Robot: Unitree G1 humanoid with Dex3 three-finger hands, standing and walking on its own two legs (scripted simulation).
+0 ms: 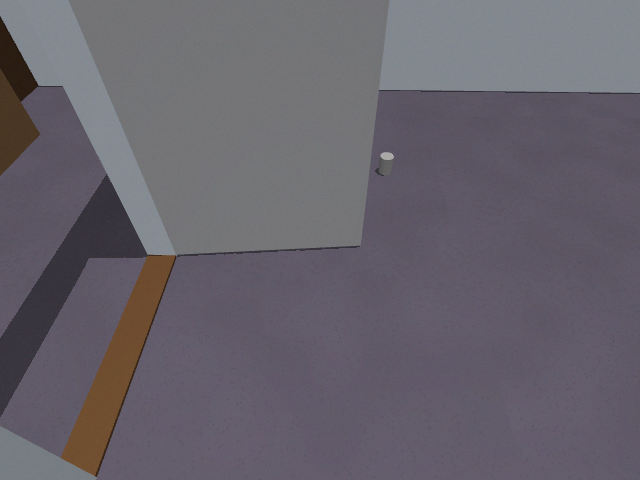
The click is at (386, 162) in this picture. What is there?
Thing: squat round
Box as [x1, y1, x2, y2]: [378, 152, 393, 174]
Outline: 384,152 380,155 378,171 382,174 388,174 391,170 393,155 391,153
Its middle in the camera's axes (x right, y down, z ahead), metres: +0.34 -0.36 +1.99
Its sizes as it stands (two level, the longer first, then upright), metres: 0.069 0.069 0.096
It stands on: the floor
